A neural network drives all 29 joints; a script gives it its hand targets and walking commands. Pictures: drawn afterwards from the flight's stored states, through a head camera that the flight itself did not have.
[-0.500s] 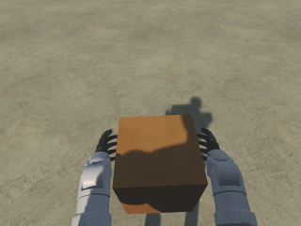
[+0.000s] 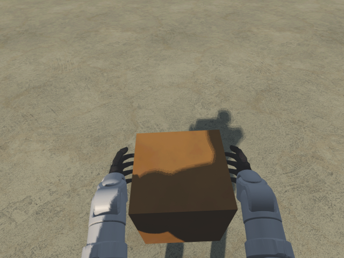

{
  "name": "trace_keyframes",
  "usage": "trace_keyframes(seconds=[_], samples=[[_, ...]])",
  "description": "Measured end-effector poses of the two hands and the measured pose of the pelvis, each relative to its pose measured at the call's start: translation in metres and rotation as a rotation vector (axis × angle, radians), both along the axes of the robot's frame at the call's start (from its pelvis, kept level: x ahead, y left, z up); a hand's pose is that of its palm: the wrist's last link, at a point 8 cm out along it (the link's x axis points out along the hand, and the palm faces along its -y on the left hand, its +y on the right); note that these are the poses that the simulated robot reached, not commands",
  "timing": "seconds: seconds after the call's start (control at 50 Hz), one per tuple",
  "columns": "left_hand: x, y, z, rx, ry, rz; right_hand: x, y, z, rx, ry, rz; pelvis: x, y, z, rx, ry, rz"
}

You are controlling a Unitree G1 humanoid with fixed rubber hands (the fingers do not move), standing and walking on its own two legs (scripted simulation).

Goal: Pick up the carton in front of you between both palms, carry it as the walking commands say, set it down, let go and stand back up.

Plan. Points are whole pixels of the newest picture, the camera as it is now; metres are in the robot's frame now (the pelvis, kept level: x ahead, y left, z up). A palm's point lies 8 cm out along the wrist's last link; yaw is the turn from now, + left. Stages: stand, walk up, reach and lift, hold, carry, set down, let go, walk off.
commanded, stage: carry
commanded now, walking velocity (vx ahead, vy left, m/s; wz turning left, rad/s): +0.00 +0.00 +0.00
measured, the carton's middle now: (180, 189) +0.30 +0.00 -0.03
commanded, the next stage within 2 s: hold in 0.24 s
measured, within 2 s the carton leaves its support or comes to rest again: neither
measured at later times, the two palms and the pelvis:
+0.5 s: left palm (116, 186) +0.27 +0.15 +0.05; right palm (246, 185) +0.27 -0.15 +0.04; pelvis -0.02 +0.00 +0.01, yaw +0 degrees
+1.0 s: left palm (121, 203) +0.31 +0.17 -0.11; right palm (220, 193) +0.33 -0.12 -0.12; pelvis -0.07 -0.01 -0.06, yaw +6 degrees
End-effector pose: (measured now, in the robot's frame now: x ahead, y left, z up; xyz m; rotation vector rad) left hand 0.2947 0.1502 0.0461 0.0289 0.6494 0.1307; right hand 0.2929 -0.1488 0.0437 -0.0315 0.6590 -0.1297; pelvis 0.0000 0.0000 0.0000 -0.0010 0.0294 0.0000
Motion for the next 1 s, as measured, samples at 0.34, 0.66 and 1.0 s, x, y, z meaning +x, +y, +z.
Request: trace_keyframes(seconds=[0.34,0.66,1.0], samples=[[-0.013,-0.001,0.002,0.010,0.006,-0.011,-0.014,-0.001,0.001,-0.009,0.006,0.004,-0.008,0.000,0.006,-0.004,-0.092,-0.004],[-0.013,0.001,-0.008,-0.031,0.006,0.050,-0.006,0.002,-0.009,0.049,0.008,-0.005,-0.051,-0.003,-0.006,0.008,-0.187,0.054],[0.012,0.024,-0.156,0.005,0.050,0.094,0.039,0.025,-0.159,-0.007,0.052,0.099,-0.073,-0.007,-0.057,-0.015,0.230,0.103]])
